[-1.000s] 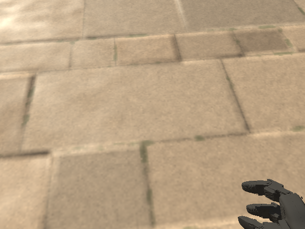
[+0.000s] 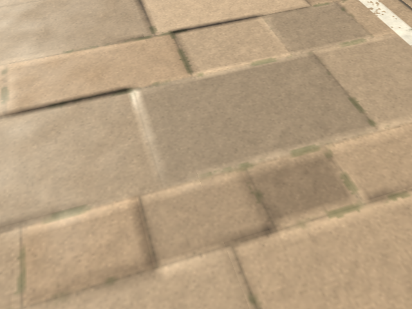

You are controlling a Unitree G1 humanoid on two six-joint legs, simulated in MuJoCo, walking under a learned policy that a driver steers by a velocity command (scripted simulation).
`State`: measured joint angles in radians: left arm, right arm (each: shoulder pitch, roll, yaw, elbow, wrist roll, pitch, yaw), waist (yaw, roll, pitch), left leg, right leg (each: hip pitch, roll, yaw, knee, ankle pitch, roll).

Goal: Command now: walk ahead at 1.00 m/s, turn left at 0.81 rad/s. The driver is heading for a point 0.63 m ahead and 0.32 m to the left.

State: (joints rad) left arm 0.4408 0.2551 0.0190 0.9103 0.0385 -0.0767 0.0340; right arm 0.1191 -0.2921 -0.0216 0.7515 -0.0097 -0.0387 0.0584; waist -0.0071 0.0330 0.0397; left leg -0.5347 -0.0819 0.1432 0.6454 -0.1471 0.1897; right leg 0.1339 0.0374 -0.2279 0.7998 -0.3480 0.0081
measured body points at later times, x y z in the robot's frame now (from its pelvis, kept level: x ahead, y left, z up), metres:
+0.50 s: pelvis +0.46 -0.02 +0.03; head +0.49 -0.02 +0.48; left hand +0.49 +0.29 -0.06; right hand +0.67 -0.27 -0.08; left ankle +0.28 +0.01 -0.58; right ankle +0.56 -0.13 -0.70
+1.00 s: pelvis +0.80 +0.20 +0.03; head +0.83 +0.23 +0.47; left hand +0.67 +0.46 -0.08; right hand +1.09 +0.13 -0.09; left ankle +0.81 +0.24 -0.70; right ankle +0.90 +0.05 -0.59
